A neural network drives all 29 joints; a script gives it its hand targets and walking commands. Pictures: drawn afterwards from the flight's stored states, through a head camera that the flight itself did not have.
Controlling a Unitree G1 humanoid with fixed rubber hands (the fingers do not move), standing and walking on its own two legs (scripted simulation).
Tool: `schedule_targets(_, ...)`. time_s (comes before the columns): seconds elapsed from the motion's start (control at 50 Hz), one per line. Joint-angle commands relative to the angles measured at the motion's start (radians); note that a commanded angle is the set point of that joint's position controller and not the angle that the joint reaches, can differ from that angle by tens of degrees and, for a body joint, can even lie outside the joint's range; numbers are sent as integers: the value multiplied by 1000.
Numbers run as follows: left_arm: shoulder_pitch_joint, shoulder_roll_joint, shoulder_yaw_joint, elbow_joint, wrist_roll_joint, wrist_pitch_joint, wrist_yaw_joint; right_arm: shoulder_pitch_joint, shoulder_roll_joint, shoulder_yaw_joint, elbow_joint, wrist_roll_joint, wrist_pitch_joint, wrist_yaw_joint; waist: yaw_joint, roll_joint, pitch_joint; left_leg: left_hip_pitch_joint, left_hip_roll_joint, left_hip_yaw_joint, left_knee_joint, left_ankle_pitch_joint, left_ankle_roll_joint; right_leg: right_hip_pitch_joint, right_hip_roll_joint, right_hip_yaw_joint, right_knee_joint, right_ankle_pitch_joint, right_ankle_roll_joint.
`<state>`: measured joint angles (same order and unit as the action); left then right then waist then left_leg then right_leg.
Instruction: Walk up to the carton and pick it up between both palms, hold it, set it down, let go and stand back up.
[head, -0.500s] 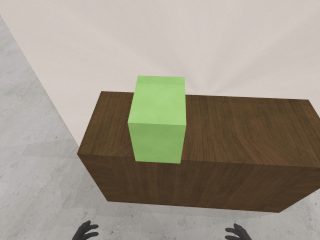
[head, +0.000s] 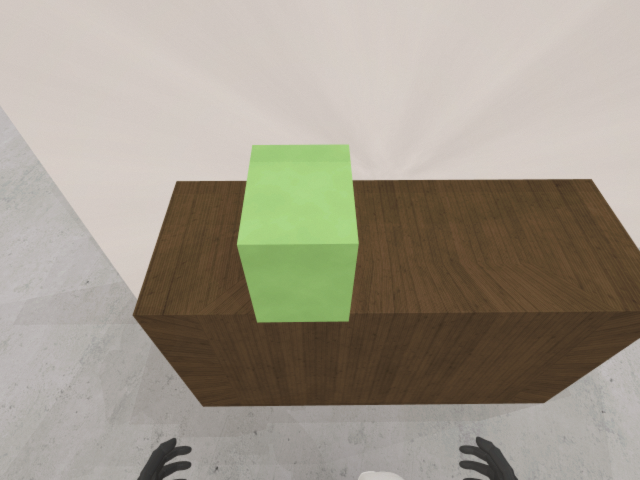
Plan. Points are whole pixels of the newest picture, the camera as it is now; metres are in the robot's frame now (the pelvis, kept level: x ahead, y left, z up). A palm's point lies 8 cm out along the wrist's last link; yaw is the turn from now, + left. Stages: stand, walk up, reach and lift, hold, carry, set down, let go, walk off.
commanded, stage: walk up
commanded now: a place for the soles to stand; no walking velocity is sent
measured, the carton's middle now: (301, 235) +0.51 +0.05 -0.07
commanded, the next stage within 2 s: reach and lift in 1.56 s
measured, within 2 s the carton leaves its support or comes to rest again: neither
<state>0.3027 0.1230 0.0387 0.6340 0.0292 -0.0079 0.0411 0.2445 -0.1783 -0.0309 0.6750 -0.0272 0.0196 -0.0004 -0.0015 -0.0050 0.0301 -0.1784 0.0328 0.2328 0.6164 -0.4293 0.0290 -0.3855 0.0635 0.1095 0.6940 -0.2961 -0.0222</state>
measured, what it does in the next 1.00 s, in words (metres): stands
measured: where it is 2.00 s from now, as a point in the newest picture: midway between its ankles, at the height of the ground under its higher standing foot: outside the picture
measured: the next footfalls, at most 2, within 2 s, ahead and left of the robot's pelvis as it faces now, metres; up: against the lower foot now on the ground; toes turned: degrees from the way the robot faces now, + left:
none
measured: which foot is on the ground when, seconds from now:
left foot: down 0.00-1.00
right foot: down 0.00-1.00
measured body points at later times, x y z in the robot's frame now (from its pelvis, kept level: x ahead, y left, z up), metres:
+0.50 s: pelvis +0.00 +0.02 +0.01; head +0.01 +0.02 +0.46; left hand +0.12 +0.22 -0.11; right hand +0.10 -0.21 -0.11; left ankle -0.05 +0.10 -0.72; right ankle +0.04 -0.10 -0.72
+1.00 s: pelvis +0.02 +0.02 +0.01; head +0.03 +0.01 +0.46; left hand +0.15 +0.22 -0.11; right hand +0.07 -0.22 -0.12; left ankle -0.05 +0.10 -0.72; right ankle +0.04 -0.10 -0.72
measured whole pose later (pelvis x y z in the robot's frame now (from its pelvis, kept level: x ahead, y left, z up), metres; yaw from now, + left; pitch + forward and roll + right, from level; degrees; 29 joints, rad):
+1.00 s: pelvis +0.02 +0.02 +0.01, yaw -4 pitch -1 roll +1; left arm 0.22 0.11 0.02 0.75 0.03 0.00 0.04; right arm 0.32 -0.18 -0.04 0.74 -0.01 0.01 0.00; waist -0.02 0.01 0.04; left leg -0.10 -0.02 0.16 0.50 -0.38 0.05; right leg -0.31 0.07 0.18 0.60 -0.26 0.00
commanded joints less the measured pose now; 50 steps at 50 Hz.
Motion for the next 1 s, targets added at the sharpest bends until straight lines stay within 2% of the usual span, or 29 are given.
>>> schedule_targets(0.0,15,68,13,-91,3,-15,1,3,-98,-21,-82,-4,-20,-7,-6,51,-42,78,250,-219,-173,342,120,-76,-40,-22,-4,125,-29)
schedule_targets(0.02,26,64,13,-95,-2,-14,0,-3,-100,-24,-85,-2,-22,-8,1,66,-30,68,246,-209,-167,356,120,-68,-44,-20,-22,109,-31)
schedule_targets(0.04,11,71,12,-101,2,-17,-3,-36,-93,-25,-96,5,-23,-5,8,70,-48,81,209,-162,-158,358,100,-45,-55,-6,-43,142,-40)
schedule_targets(0.06,3,81,13,-110,3,-18,-1,-41,-109,-30,-100,3,-21,-3,5,79,-22,23,194,-128,-145,302,77,-21,-55,0,-47,210,-45)
schedule_targets(0.08,16,100,17,-109,-1,-20,-4,-29,-92,-28,-101,4,-19,2,8,22,-25,0,168,-125,-144,223,62,4,-64,19,-60,226,-52)
schedule_targets(0.1,3,99,20,-103,2,-20,-3,-22,-107,-31,-95,5,-17,2,5,13,11,-55,158,-117,-136,192,49,42,-71,35,-68,259,-64)
schedule_targets(0.12,1,112,23,-108,-1,-20,-2,6,-102,-31,-89,5,-16,5,3,-35,-21,-55,122,-88,-105,185,31,60,-90,69,-78,325,-77)
schedule_targets(0.16,51,116,27,-102,-3,-20,0,-7,-100,-33,-98,4,-16,7,24,-69,-57,-24,62,-71,-29,108,8,51,-142,191,-147,339,-113)
schedule_targets(0.18,70,121,24,-100,-2,-19,6,-15,-76,-29,-102,8,-11,7,29,-83,-33,-83,32,-68,26,44,-6,71,-190,291,-209,291,-140)
schedule_targets(0.2,73,147,30,-97,2,-17,11,-20,-65,-17,-120,3,-6,9,34,-141,-64,-121,-9,-93,76,-16,-7,108,-240,405,-263,238,-173)
schedule_targets(0.22,87,156,36,-97,3,-11,15,-18,-61,-15,-132,-1,0,9,42,-180,-43,-153,-33,-108,122,-63,-9,85,-255,471,-304,197,-192)
schedule_targets(0.24,80,145,30,-100,10,-9,18,-22,-74,-18,-141,-3,0,8,43,-156,-26,-206,-31,-141,127,-111,2,118,-283,503,-318,173,-204)
schedule_targets(0.26,70,141,30,-102,15,-9,19,0,-49,2,-134,-5,1,5,38,-164,-59,-236,-39,-163,159,-129,7,156,-290,506,-321,169,-204)
schedule_targets(0.28,-1,124,23,-85,12,-12,19,72,-12,9,-90,-2,-13,11,-32,-179,-128,-123,-10,-253,-66,-162,15,157,-199,462,-307,216,-183)
schedule_targets(0.3,-100,116,11,-85,9,-7,7,142,-25,9,-69,1,-26,13,-88,-137,-111,27,19,-219,-260,105,31,71,-156,331,-268,242,-104)
schedule_targets(0.32,-106,70,-3,-85,8,-7,-13,77,-86,-11,-61,-3,-38,5,-55,-31,-77,55,85,-285,-284,107,38,3,-83,200,-187,190,-19)
schedule_targets(0.34,-72,43,-11,-77,13,-8,-19,44,-110,-21,-53,12,-46,3,-7,22,-64,34,152,-366,-310,121,62,16,-12,85,-144,135,12)
schedule_targets(0.36,-56,55,-8,-58,21,-10,-19,34,-107,-22,-50,16,-47,4,5,8,-38,25,182,-358,-310,160,74,30,-12,50,-148,101,16)
schedule_targets(0.42,-34,62,-6,-21,14,-16,-22,17,-91,-22,-51,20,-47,3,9,62,-7,30,136,-279,-283,271,55,53,-31,50,-170,189,2)
schedule_targets(0.46,-33,65,-5,-10,11,-18,-20,37,-85,-26,-42,21,-46,5,2,64,-19,46,113,-244,-264,320,45,69,-40,52,-168,239,-1)
schedule_targets(0.64,-61,66,-4,13,7,-12,-6,80,-80,-36,-26,21,-36,2,-8,-1,-18,31,86,-213,-243,311,48,107,-54,76,-159,308,-5)
schedule_targets(0.98,-79,75,-3,39,2,-8,1,115,-97,-36,-10,16,-23,-2,-17,-22,-29,72,77,-177,-222,312,48,90,-60,109,-148,341,-13)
